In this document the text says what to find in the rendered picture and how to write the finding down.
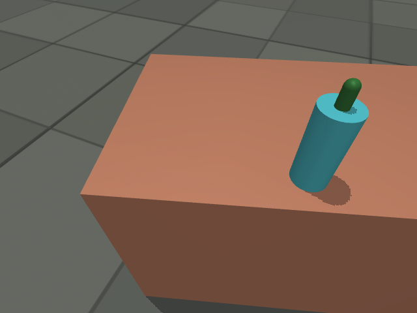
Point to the bottle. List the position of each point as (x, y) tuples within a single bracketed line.
[(334, 124)]

